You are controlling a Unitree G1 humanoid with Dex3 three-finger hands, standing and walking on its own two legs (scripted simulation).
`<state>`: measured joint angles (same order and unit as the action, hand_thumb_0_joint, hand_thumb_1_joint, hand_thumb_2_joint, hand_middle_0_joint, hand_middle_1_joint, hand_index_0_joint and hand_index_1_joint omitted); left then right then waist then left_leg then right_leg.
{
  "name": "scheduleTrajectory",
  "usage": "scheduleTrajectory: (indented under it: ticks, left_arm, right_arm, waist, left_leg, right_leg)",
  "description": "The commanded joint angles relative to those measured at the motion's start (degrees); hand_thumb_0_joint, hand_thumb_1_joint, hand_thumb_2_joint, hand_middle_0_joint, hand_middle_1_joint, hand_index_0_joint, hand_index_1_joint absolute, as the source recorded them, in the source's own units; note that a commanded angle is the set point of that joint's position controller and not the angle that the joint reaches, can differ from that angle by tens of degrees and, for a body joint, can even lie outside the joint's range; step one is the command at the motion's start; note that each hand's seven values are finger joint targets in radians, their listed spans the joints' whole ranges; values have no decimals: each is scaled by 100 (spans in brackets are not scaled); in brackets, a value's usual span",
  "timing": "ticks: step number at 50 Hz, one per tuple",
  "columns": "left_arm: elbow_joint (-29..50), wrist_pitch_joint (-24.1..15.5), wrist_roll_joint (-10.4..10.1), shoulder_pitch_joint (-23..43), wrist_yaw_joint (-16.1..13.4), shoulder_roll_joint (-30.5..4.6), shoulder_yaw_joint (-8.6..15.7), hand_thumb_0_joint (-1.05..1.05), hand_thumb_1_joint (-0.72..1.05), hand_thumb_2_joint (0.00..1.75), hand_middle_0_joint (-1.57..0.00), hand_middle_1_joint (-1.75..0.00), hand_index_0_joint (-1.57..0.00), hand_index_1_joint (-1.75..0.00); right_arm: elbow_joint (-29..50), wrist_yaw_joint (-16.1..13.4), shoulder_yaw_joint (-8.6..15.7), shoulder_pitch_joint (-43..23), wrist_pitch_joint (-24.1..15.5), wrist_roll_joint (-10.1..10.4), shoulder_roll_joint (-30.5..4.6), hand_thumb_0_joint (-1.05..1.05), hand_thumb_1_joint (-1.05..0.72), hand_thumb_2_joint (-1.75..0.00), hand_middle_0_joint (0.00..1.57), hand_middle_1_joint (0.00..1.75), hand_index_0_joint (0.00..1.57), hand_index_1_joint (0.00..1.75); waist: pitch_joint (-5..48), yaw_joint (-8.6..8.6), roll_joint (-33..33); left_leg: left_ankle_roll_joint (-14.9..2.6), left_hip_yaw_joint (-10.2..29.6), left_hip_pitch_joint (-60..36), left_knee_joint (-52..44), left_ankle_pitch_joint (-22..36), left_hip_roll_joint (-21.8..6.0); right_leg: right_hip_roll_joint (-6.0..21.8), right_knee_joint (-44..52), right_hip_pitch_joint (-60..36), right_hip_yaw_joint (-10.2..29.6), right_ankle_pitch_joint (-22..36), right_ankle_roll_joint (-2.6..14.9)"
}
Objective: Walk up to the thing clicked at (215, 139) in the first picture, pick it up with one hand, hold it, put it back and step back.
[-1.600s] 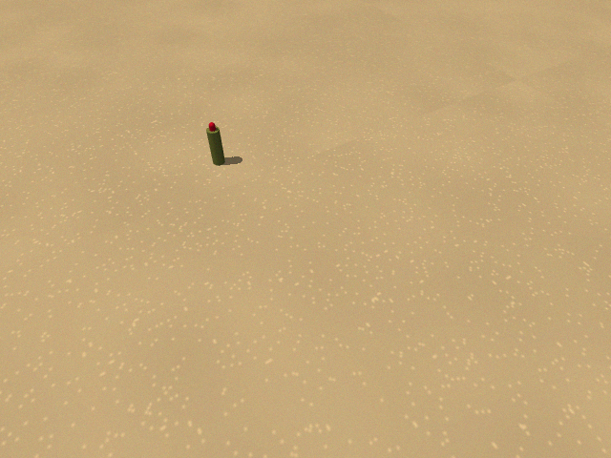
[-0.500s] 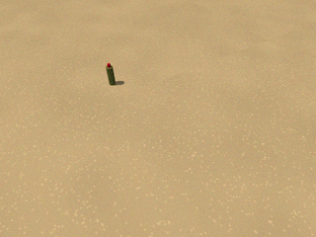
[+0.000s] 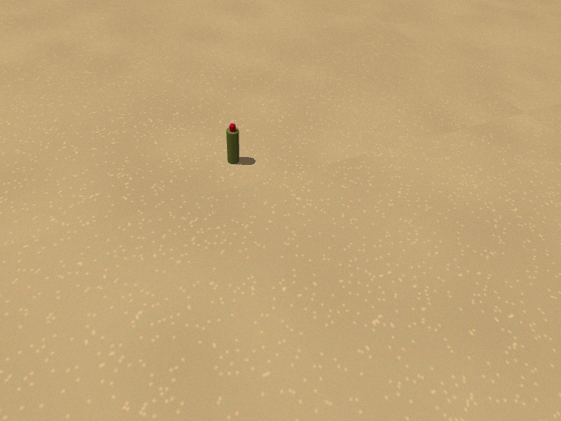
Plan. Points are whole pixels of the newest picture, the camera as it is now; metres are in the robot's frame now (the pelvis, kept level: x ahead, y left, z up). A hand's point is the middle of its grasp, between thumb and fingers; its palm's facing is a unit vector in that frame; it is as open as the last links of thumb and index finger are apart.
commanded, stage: walk up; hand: left
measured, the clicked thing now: (232, 143) +1.49 +0.20 -0.65
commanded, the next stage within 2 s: none
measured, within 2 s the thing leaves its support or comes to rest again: neither
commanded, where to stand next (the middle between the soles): +1.15 -0.02 m, yaw +2 degrees
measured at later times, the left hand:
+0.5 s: hand (152, 294) +0.35 +0.23 -0.11, palm faces +0.03 -0.93 -0.36, open 7.4 cm
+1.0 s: hand (152, 221) +0.54 +0.28 -0.14, palm faces -0.04 -0.95 -0.32, open 7.4 cm
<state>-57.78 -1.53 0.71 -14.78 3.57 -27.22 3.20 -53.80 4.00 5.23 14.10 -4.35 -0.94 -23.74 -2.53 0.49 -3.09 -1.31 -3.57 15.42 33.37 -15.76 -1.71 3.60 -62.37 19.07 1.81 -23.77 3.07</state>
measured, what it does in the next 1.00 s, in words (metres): walks ahead: right foot, then left foot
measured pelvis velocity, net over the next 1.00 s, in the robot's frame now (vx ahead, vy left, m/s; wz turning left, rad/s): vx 0.50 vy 0.00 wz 0.02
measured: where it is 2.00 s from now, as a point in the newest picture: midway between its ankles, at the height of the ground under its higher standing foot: (274, 249)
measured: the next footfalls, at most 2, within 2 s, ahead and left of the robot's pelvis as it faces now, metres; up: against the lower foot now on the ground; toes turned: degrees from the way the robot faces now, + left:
right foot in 0.32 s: +0.35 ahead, -0.15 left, +0.00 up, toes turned -4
left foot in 0.74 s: +0.55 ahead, +0.12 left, +0.00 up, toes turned +9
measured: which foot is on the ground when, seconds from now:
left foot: down 0.00-0.34, up 0.36-0.72, down 0.74-1.00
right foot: up 0.00-0.30, down 0.32-0.76, up 0.78-1.00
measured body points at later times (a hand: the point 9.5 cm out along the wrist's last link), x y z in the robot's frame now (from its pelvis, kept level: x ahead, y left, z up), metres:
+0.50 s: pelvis +0.26 -0.04 +0.00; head +0.27 -0.06 +0.45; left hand +0.35 +0.27 -0.09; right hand +0.33 -0.36 -0.12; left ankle +0.23 +0.10 -0.66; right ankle +0.31 -0.15 -0.73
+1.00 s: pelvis +0.50 +0.00 +0.01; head +0.52 +0.03 +0.46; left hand +0.55 +0.33 -0.12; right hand +0.58 -0.32 -0.08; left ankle +0.51 +0.12 -0.73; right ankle +0.56 -0.15 -0.68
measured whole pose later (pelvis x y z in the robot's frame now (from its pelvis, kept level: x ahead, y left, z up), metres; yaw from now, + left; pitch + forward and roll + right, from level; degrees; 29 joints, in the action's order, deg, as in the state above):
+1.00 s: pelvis +0.50 +0.00 +0.01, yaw +1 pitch -2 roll +1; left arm -51.6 -2.5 0.4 -17.5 4.4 -25.6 2.7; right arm -48.1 2.9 2.4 16.7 -5.5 -0.5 -22.6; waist -3.9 0.1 -3.7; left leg -1.6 -7.3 10.9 27.5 -14.3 -2.1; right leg 5.5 -53.3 28.5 0.2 -18.0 0.6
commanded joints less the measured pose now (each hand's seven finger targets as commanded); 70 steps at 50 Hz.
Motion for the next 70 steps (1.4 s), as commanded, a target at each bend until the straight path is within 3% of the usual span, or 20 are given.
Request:
scheduleTrajectory:
  ticks: [1, 12, 15, 16, 17, 18, 23, 33, 36, 37, 38, 39, 45, 54, 58, 59, 60, 61, 65, 70]
  left_arm:
    - [570, -216, -38, 91, 61, -1111, 259, 0, 90, 90, -20, -30, -20, -30]
    - [1035, -253, -2, 1056, 211, -689, 336, 0, 90, 90, -20, -30, -20, -30]
    - [725, -313, -3, -277, 91, -922, 531, 0, 90, 90, -20, -30, -20, -30]
    - [646, -355, 68, -982, 3, -1338, 681, 0, 90, 90, -20, -30, -20, -30]
    - [780, -401, 20, -1054, -41, -1789, 720, 0, 90, 90, -20, -30, -20, -30]
    - [868, -379, -88, -698, -59, -1770, 678, 0, 90, 90, -20, -30, -20, -30]
    - [1081, -452, -103, 103, -101, -1016, 424, 0, 90, 90, -20, -30, -20, -30]
    - [1325, -457, -17, -159, -5, -1197, 426, 0, 90, 90, -20, -30, -20, -30]
    - [1385, -419, 25, -76, -40, -1102, 331, 0, 90, 90, -20, -30, -20, -30]
    - [1371, -397, 4, -325, -69, -850, 232, 0, 90, 90, -20, -30, -20, -30]
    - [1452, -377, -110, -641, -90, -383, 109, 0, 90, 90, -20, -30, -20, -30]
    - [1317, -330, -94, -627, -188, -1009, 260, 0, 90, 90, -20, -30, -20, -30]
    - [851, -257, -77, -846, -58, -914, 251, 0, 90, 90, -20, -30, -20, -30]
    - [1154, -267, 12, 204, 155, -704, 315, 0, 90, 90, -20, -30, -20, -30]
    - [882, -382, 38, -601, 41, -938, 461, 0, 90, 90, -20, -30, -20, -30]
    - [821, -446, 70, -1149, -35, -1333, 604, 0, 90, 90, -20, -30, -20, -30]
    - [953, -477, 16, -1231, -95, -1837, 673, 0, 90, 90, -20, -30, -20, -30]
    - [983, -445, -80, -1039, -104, -1826, 623, 0, 90, 90, -20, -30, -20, -30]
    - [1161, -412, -134, -259, -175, -1198, 427, 0, 90, 90, -20, -30, -20, -30]
    - [1366, -446, -31, -185, -140, -1215, 442, 0, 90, 90, -20, -30, -20, -30]
  right_arm:
    - [427, -144, 280, 24, -176, 91, -1568, 0, -90, -90, 20, 30, 20, 30]
    - [659, -204, 297, 424, -230, 86, -1576, 0, -90, -90, 20, 30, 20, 30]
    - [768, -254, 193, 452, -191, 50, -1327, 0, -90, -90, 20, 30, 20, 30]
    - [819, -251, 63, 797, -185, 72, -973, 0, -90, -90, 20, 30, 20, 30]
    - [943, -263, -5, 980, -188, 146, -830, 0, -90, -90, 20, 30, 20, 30]
    - [804, -334, 124, 565, -148, 79, -1315, 0, -90, -90, 20, 30, 20, 30]
    - [435, -127, 118, 854, -50, 71, -1169, 0, -90, -90, 20, 30, 20, 30]
    - [831, 65, 180, -454, -87, -26, -954, 0, -90, -90, 20, 30, 20, 30]
    - [574, -17, 304, 405, -149, -53, -1247, 0, -90, -90, 20, 30, 20, 30]
    - [403, -87, 397, 1119, -185, -116, -1528, 0, -90, -90, 20, 30, 20, 30]
    - [494, -170, 537, 1435, -218, -179, -2071, 0, -90, -90, 20, 30, 20, 30]
    - [647, -177, 570, 1255, -202, 46, -2201, 0, -90, -90, 20, 30, 20, 30]
    - [910, -220, 219, 255, -248, 112, -1448, 0, -90, -90, 20, 30, 20, 30]
    - [995, -188, 248, 267, -235, 78, -1611, 0, -90, -90, 20, 30, 20, 30]
    - [1040, -210, 133, 341, -141, 79, -1315, 0, -90, -90, 20, 30, 20, 30]
    - [1088, -211, -3, 582, -157, 91, -928, 0, -90, -90, 20, 30, 20, 30]
    - [1168, -225, -64, 644, -134, 127, -839, 0, -90, -90, 20, 30, 20, 30]
    - [1025, -305, 57, 337, -63, 55, -1289, 0, -90, -90, 20, 30, 20, 30]
    - [629, -197, 77, 650, -11, 134, -1257, 0, -90, -90, 20, 30, 20, 30]
    - [690, -33, 114, 266, 33, 1, -1110, 0, -90, -90, 20, 30, 20, 30]
  waist:
    - [-325, -23, 937]
    - [-186, 80, 888]
    - [671, -660, 104]
    - [1153, -880, -971]
    - [1215, -726, -1582]
    - [764, -762, -767]
    - [-109, -105, -638]
    - [-112, -323, -276]
    - [267, 252, 402]
    - [652, 585, 1237]
    - [939, 593, 2530]
    - [1029, 600, 1548]
    - [8, -72, 1121]
    - [-86, 42, 1042]
    - [461, -459, 145]
    - [826, -683, -1023]
    - [741, -671, -1629]
    - [407, -670, -885]
    - [-46, -150, -680]
    - [-170, -239, -637]
  left_leg:
    - [-985, 1630, -493, -2410, -845, -1313]
    - [-842, 707, -619, -1757, 1423, -1200]
    - [-508, 269, -296, 826, 2711, -696]
    - [-317, -79, 705, 2578, 1469, -211]
    - [-161, 107, 2126, 3663, -1254, 507]
    - [-169, 758, 2188, 4121, -1316, 134]
    - [-67, 587, 1460, 2823, -27, -394]
    - [116, -20, 592, 46, 977, -365]
    - [-77, -111, -1023, -110, 367, -102]
    - [-307, 287, -1918, -541, -352, -282]
    - [-809, 3097, -2736, -1371, -1225, -1936]
    - [-1337, 4380, -2465, -1988, -1725, -2465]
    - [-996, 1112, -472, -1854, 811, -1460]
    - [-969, 500, -267, -1650, 353, -1246]
    - [-618, 89, 184, 438, 1144, -887]
    - [-347, -320, 943, 2135, 627, -373]
    - [-83, -226, 2360, 3183, -1299, 324]
    - [-68, 396, 2376, 3573, -1470, -84]
    - [-49, 629, 1746, 2761, -469, -435]
    - [138, 210, 1431, 1279, -109, -458]
  right_leg:
    - [430, 453, 1343, 114, 775, -249]
    - [133, 2745, 116, -544, 1813, -101]
    - [-186, 3201, -1936, -643, 1276, 131]
    - [622, 3643, -2957, 485, 125, 339]
    - [2205, 4655, -3559, 3308, -352, 939]
    - [2325, 4837, -2671, 3604, -560, 1259]
    - [1082, 4911, -804, 807, 954, 853]
    - [1001, 4778, -509, 71, 412, 845]
    - [832, 3323, 34, -148, 1367, 624]
    - [404, 1668, 466, -543, 1775, 449]
    - [-419, -91, 1911, -725, -121, 26]
    - [-477, -573, 2095, 88, -747, 70]
    - [244, 233, 1117, 205, 466, -208]
    - [185, 2568, 344, -421, 1560, -199]
    - [-192, 3249, -1579, -587, 1274, -13]
    - [638, 3866, -2366, 677, 419, 263]
    - [2031, 4769, -2865, 3226, 4, 950]
    - [2224, 4708, -2238, 3448, 65, 1285]
    - [1226, 4621, -1044, 1144, 1236, 923]
    - [1116, 4842, -552, 481, 457, 1065]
